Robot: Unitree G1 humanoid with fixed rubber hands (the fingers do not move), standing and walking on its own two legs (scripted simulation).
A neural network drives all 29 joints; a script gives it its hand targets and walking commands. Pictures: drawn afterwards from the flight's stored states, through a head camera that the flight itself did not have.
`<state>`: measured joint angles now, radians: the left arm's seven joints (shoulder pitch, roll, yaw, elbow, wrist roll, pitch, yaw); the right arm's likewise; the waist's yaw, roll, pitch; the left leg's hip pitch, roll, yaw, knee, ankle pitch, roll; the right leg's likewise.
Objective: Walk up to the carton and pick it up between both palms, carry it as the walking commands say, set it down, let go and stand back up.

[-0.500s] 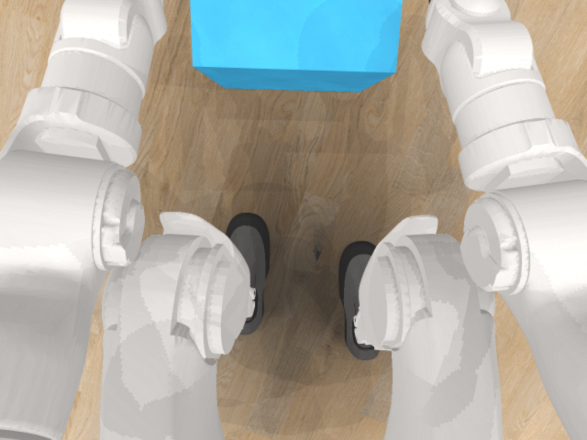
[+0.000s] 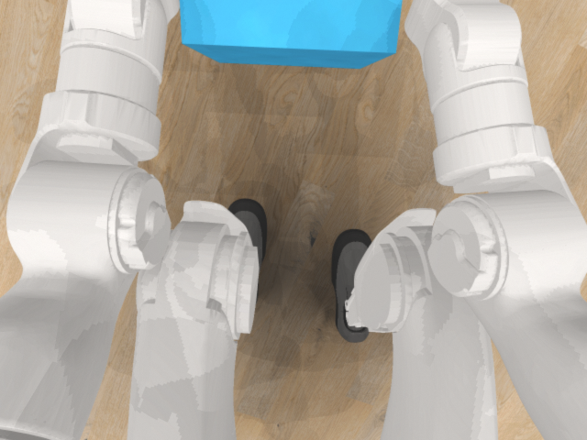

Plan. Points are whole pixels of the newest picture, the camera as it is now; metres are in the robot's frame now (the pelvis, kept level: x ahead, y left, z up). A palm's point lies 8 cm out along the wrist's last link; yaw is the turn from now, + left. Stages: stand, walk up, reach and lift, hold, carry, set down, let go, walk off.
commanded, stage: reach and lift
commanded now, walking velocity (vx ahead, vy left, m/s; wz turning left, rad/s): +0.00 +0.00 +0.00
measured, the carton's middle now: out of the picture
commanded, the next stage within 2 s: none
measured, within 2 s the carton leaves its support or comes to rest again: neither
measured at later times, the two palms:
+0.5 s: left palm out of the picture +0.55 +0.18 -0.08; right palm out of the picture +0.54 -0.09 -0.08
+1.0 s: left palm out of the picture +0.52 +0.17 -0.01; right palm out of the picture +0.52 -0.09 +0.00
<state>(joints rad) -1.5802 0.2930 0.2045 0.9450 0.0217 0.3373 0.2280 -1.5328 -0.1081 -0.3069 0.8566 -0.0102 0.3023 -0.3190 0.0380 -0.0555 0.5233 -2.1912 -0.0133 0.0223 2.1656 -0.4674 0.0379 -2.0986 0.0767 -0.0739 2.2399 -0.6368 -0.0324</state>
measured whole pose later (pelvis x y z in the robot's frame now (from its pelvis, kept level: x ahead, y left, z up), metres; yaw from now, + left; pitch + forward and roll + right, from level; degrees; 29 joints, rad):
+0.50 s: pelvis -0.01 +0.00 +0.04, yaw +0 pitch +26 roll -2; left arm -1.47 0.18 0.31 0.73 0.11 0.40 0.22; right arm -1.39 -0.02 -0.39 0.61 -0.08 0.36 -0.33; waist 0.04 -0.03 0.52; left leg -2.05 -0.03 0.02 2.04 -0.45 0.04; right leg -1.96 0.09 -0.05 2.11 -0.61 -0.01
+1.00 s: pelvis -0.03 +0.00 +0.08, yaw +1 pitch +23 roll -1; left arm -1.41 0.13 0.36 0.61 0.15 0.47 0.21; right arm -1.37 0.02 -0.42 0.53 -0.12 0.44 -0.31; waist 0.02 -0.05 0.52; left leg -1.90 -0.03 0.02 1.90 -0.40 0.03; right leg -1.83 0.09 -0.03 1.98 -0.56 -0.01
